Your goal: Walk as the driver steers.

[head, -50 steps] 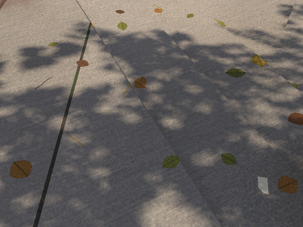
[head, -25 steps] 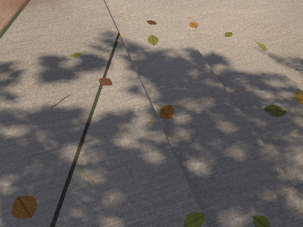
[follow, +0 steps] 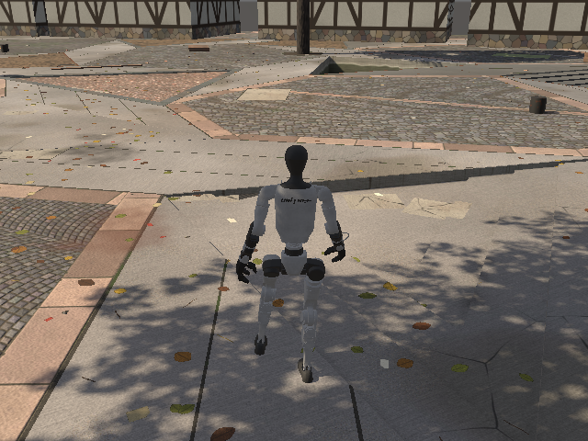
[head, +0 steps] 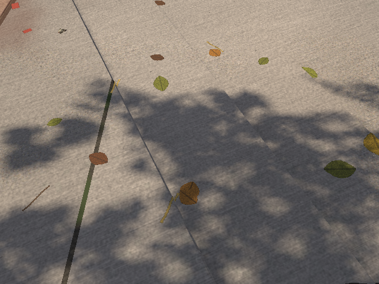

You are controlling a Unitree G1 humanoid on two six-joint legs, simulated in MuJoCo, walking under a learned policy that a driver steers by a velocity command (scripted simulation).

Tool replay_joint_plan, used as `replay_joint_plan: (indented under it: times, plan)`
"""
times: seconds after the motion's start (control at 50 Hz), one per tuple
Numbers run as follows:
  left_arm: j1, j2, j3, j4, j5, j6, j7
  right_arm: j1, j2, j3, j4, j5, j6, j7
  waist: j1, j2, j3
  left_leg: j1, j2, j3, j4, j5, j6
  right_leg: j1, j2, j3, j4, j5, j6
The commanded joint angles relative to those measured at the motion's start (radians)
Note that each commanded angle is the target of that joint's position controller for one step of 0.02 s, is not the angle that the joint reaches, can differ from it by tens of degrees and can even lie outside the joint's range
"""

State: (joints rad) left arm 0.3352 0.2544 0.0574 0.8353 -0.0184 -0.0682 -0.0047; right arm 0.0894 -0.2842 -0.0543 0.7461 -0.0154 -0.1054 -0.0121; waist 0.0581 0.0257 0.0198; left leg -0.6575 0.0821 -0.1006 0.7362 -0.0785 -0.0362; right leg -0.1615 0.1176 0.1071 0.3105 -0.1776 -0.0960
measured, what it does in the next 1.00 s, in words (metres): goes down, turning right: left foot, then right foot 0.04 m lower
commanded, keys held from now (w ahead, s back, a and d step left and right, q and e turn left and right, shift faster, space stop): w+e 0.56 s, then w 0.16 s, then w+q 0.28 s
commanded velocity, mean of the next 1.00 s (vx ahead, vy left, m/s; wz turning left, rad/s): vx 0.50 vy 0.00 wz -0.36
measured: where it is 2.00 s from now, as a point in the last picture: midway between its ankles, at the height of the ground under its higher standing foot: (279, 154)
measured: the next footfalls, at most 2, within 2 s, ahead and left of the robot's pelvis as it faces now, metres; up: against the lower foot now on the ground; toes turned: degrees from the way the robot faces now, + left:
left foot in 0.18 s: +0.30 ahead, +0.14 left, +0.00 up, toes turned -11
right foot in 0.74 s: +0.47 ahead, -0.21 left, -0.04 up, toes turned -26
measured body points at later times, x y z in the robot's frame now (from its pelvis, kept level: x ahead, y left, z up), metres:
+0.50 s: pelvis +0.27 +0.03 +0.00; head +0.30 +0.02 +0.44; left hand +0.52 +0.23 -0.10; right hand +0.23 -0.26 -0.12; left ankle +0.26 +0.14 -0.75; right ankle +0.35 -0.17 -0.69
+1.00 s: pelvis +0.52 -0.16 -0.04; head +0.54 -0.18 +0.41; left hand +0.67 +0.08 -0.16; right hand +0.53 -0.45 -0.16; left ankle +0.69 -0.03 -0.70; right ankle +0.44 -0.19 -0.79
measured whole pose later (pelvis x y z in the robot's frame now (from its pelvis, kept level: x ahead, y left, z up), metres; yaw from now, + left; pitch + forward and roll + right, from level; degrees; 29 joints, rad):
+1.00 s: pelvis +0.52 -0.16 -0.04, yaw -22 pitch +2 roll -1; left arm 0.33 0.24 0.07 0.80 0.02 -0.08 -0.02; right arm 0.21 -0.30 -0.06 0.80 0.03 -0.06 0.00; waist 0.02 0.05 0.02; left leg -0.75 0.10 -0.07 1.06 -0.11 -0.01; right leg -0.08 0.07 -0.09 0.31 -0.26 -0.08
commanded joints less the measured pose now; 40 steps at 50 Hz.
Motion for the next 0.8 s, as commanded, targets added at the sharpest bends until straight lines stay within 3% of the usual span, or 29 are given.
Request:
replay_joint_plan:
  times: [0.02,0.08,0.12,0.16,0.18,0.2,0.22,0.24,0.26,0.28,0.3,0.34,0.38,0.44,0.48,0.56,0.64,0.68,0.7,0.72,0.74,0.76,0.78,0.8]
  plan:
    - [0.011,0.179,0.047,-0.064,-0.010,-0.003,0.016,-0.096,-0.045,-0.006,-0.088,0.008,-0.016,0.006,0.007,-0.103,-0.020,0.155,-0.074,0.057,-0.164,0.179,-0.013,-0.117,-0.192,0.156,-0.093,0.178,-0.120]
    - [0.056,0.169,0.046,-0.055,-0.016,0.010,0.020,-0.153,-0.067,-0.010,-0.118,0.021,-0.026,0.017,0.019,-0.107,-0.019,0.164,-0.091,0.030,-0.248,0.147,-0.005,-0.026,-0.222,0.236,-0.029,0.132,-0.109]
    - [0.057,0.173,0.049,-0.060,-0.012,0.020,0.026,-0.150,-0.093,-0.017,-0.123,0.025,-0.037,0.024,0.005,-0.120,-0.022,0.181,-0.094,0.015,-0.288,0.069,0.011,0.045,-0.247,0.300,0.032,0.133,-0.100]
    - [0.027,0.168,0.049,-0.075,-0.008,0.027,0.027,-0.045,-0.123,-0.032,-0.099,0.023,-0.047,0.020,-0.057,-0.143,-0.059,0.326,-0.093,0.033,-0.341,0.031,0.052,0.051,-0.230,0.317,0.126,0.204,-0.074]
    - [0.007,0.134,0.037,-0.093,-0.001,0.024,0.022,0.076,-0.158,-0.046,-0.079,0.009,-0.052,0.014,-0.116,-0.126,-0.157,0.536,-0.023,-0.013,-0.316,0.033,0.101,-0.012,-0.183,0.277,0.280,0.228,-0.045]
    - [0.013,0.083,0.018,-0.118,0.019,0.018,0.019,0.242,-0.224,-0.063,-0.066,0.001,-0.047,0.004,-0.175,-0.003,-0.302,0.797,0.154,-0.186,-0.293,-0.010,0.164,-0.154,-0.103,0.170,0.558,0.026,-0.005]
    - [0.163,0.040,0.002,-0.146,-0.012,0.007,0.015,0.289,-0.271,-0.076,-0.024,0.001,-0.027,0.012,-0.092,0.355,-0.382,1.049,0.351,-0.634,-0.373,-0.203,0.318,-0.506,-0.008,0.073,0.829,-0.430,0.043]
    - [0.141,0.151,0.021,-0.116,-0.024,0.007,0.018,0.252,-0.160,-0.053,-0.051,0.021,-0.020,0.015,-0.115,0.207,-0.287,0.984,0.338,-0.639,-0.409,-0.374,0.286,-0.615,-0.101,0.093,0.931,-0.398,0.053]
    - [0.032,0.194,0.035,-0.129,-0.018,0.014,0.017,0.216,-0.107,-0.039,-0.060,0.022,-0.013,0.012,-0.142,0.100,-0.162,0.861,0.289,-0.471,-0.422,-0.334,0.239,-0.636,-0.130,0.066,0.949,-0.298,0.063]
    - [-0.012,0.178,0.035,-0.140,-0.010,0.019,0.017,0.173,-0.101,-0.033,-0.062,0.012,-0.008,0.014,-0.122,0.027,-0.093,0.738,0.245,-0.355,-0.446,-0.206,0.220,-0.602,-0.162,0.037,0.931,-0.228,0.074]
    - [-0.042,0.164,0.038,-0.154,0.000,0.020,0.014,0.145,-0.085,-0.029,-0.054,0.008,-0.005,0.015,-0.104,0.029,-0.043,0.654,0.213,-0.276,-0.471,-0.119,0.218,-0.588,-0.187,0.032,0.885,-0.187,0.079]
    - [-0.038,0.125,0.037,-0.169,-0.013,0.030,0.004,0.123,-0.079,-0.028,-0.044,0.003,-0.010,0.015,-0.074,0.081,-0.020,0.559,0.173,-0.153,-0.525,-0.039,0.211,-0.526,-0.223,0.011,0.821,-0.150,0.083]
    - [-0.070,0.094,0.030,-0.195,-0.008,0.036,-0.001,0.133,-0.104,-0.039,-0.029,0.009,-0.018,0.015,-0.074,0.064,-0.017,0.541,0.174,-0.076,-0.561,0.048,0.240,-0.534,-0.233,-0.011,0.765,-0.097,0.098]
    - [-0.090,0.102,0.037,-0.203,-0.003,0.031,-0.010,0.133,-0.128,-0.051,-0.012,0.004,-0.027,0.011,-0.064,0.038,-0.031,0.566,0.174,0.033,-0.555,0.187,0.237,-0.547,-0.241,0.012,0.670,0.100,0.105]
    - [-0.130,0.090,0.031,-0.209,-0.005,0.025,-0.020,0.121,-0.131,-0.050,-0.003,0.015,-0.021,0.007,-0.074,0.043,-0.007,0.537,0.129,0.138,-0.547,0.176,0.204,-0.498,-0.229,-0.020,0.509,0.244,0.098]
    - [-0.272,0.070,0.019,-0.264,-0.006,0.024,-0.047,0.189,-0.170,-0.062,0.027,0.029,-0.003,0.000,-0.127,0.026,0.029,0.583,0.161,0.193,-0.519,0.126,0.182,-0.462,-0.214,-0.061,0.329,0.331,0.074]
    - [-0.324,0.077,0.018,-0.302,-0.002,0.028,-0.059,0.234,-0.202,-0.076,0.055,0.049,0.024,0.002,-0.128,0.006,0.073,0.695,0.221,0.181,-0.450,0.188,0.172,-0.479,-0.191,-0.068,0.236,0.159,0.031]
    - [-0.245,0.117,0.039,-0.287,0.004,0.027,-0.057,0.237,-0.226,-0.081,0.066,0.051,0.039,0.000,-0.077,0.018,0.023,0.731,0.218,0.199,-0.309,0.441,0.157,-0.355,-0.146,-0.110,0.214,0.058,0.001]
    - [-0.140,0.150,0.060,-0.256,0.008,0.028,-0.050,0.231,-0.230,-0.079,0.070,0.052,0.046,0.000,-0.016,0.017,-0.047,0.723,0.191,0.232,-0.159,0.557,0.138,-0.206,-0.109,-0.147,0.178,0.071,-0.022]
    - [0.001,0.188,0.081,-0.213,0.007,0.029,-0.038,0.235,-0.199,-0.064,0.076,0.046,0.047,-0.002,0.055,-0.005,-0.120,0.593,0.151,0.275,0.058,0.514,0.104,0.043,-0.103,-0.148,0.146,0.183,-0.051]
    - [0.120,0.260,0.093,-0.175,0.006,0.034,-0.018,0.281,-0.093,-0.029,0.062,-0.002,0.038,0.005,0.057,-0.186,-0.235,0.266,0.075,0.272,0.424,-0.124,0.068,0.396,-0.283,0.067,0.274,0.444,-0.097]
    - [0.110,0.319,0.083,-0.209,0.014,0.028,-0.021,0.414,-0.045,0.003,0.056,0.003,0.006,0.025,-0.014,-0.337,-0.416,-0.039,-0.066,0.127,0.764,-0.635,0.025,0.663,-0.507,0.488,0.279,0.595,-0.290]
    - [0.200,0.249,0.077,-0.181,0.011,0.031,-0.032,0.311,-0.147,-0.019,0.046,0.066,-0.018,0.031,0.094,-0.172,-0.480,-0.131,-0.067,0.000,0.806,-0.578,0.026,0.645,-0.541,0.554,0.121,0.366,-0.325]
    - [0.141,0.220,0.067,-0.162,0.011,0.021,-0.034,0.193,-0.159,-0.024,0.015,0.092,-0.020,0.026,0.084,-0.127,-0.290,-0.209,-0.025,0.021,0.780,-0.507,0.035,0.514,-0.493,0.409,0.087,0.301,-0.269]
